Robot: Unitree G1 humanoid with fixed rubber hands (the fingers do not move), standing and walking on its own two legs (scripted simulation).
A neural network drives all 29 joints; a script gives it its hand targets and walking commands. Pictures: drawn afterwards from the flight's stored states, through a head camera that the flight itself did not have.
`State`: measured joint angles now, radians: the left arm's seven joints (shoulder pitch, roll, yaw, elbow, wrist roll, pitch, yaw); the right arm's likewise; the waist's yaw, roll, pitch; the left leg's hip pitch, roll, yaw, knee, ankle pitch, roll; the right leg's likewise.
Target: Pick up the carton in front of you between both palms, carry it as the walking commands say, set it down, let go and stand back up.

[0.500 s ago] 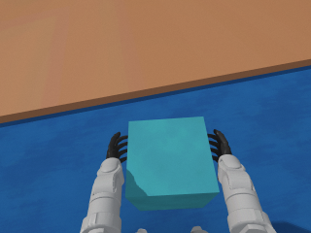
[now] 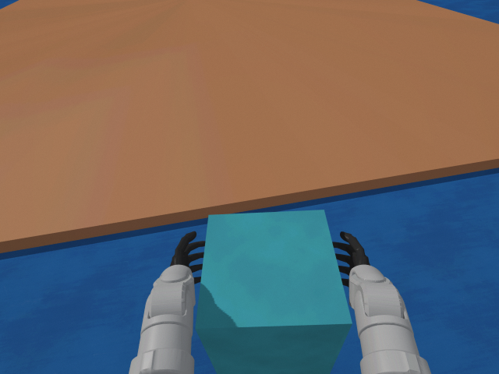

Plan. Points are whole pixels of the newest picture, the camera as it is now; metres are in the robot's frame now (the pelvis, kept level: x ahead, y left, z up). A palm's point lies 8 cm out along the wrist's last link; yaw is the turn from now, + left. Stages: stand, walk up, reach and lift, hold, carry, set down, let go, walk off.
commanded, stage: reach and lift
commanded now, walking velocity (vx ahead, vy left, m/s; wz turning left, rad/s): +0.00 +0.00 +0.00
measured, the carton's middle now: (269, 296) +0.30 +0.00 -0.05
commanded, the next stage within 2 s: hold in 0.86 s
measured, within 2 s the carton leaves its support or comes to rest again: neither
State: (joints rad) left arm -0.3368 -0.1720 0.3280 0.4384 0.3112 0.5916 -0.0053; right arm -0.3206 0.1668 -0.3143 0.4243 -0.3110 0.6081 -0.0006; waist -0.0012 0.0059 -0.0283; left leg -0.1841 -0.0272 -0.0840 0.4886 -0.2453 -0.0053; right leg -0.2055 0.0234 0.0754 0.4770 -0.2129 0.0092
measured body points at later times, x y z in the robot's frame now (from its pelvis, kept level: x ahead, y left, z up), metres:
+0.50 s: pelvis +0.01 +0.00 +0.01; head -0.01 -0.01 +0.45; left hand +0.32 +0.15 +0.03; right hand +0.32 -0.15 +0.03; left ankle +0.02 +0.12 -0.74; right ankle +0.03 -0.13 -0.74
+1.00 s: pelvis +0.01 +0.00 +0.01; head -0.03 +0.00 +0.46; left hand +0.31 +0.15 +0.05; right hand +0.31 -0.15 +0.05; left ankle +0.02 +0.12 -0.74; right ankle +0.03 -0.13 -0.74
